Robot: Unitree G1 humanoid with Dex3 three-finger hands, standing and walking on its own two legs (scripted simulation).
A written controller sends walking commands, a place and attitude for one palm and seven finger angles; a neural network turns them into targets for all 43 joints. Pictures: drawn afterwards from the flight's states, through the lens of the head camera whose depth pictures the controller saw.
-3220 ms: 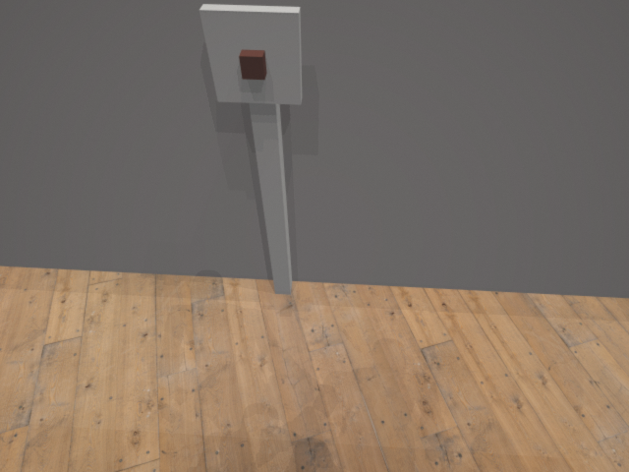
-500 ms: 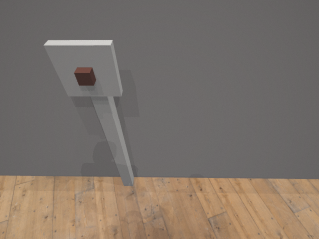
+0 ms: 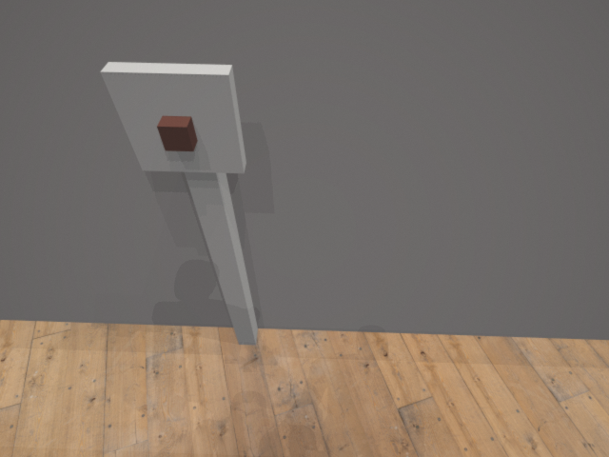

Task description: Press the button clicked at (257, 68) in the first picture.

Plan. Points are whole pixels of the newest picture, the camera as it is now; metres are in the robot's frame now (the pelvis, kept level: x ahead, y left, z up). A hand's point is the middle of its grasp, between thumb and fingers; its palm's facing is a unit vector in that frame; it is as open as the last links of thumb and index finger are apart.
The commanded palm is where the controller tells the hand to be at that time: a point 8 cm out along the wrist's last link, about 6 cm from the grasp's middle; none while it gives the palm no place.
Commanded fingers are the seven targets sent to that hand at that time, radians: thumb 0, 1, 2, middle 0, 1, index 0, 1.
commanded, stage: look again from close up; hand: left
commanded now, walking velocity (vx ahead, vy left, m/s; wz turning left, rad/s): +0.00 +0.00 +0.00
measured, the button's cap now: (178, 132) +0.54 +0.23 +0.13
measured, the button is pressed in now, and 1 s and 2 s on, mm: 0 0 0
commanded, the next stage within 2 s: shuffle to correct the standing spot in 0.52 s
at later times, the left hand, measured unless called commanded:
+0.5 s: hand out of the picture +0.06 +0.24 -0.15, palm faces +0.01 -0.94 -0.33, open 7.4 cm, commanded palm none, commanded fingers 0.00 0.90 0.90 -0.20 -0.30 -0.20 -0.30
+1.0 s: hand out of the picture +0.00 +0.20 -0.19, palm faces -0.01 -0.98 -0.18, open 7.4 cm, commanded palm none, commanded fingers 0.00 0.90 0.90 -0.20 -0.30 -0.20 -0.30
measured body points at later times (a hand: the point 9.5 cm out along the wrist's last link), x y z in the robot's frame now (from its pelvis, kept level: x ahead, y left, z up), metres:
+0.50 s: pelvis -0.02 -0.01 -0.01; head -0.04 -0.01 +0.44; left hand +0.06 +0.28 -0.13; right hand +0.07 -0.30 -0.13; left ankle +0.03 +0.12 -0.74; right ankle -0.03 -0.14 -0.74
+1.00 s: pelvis +0.03 +0.02 -0.01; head +0.03 +0.03 +0.44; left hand +0.00 +0.25 -0.17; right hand +0.00 -0.22 -0.17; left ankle +0.03 +0.12 -0.74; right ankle -0.02 -0.13 -0.74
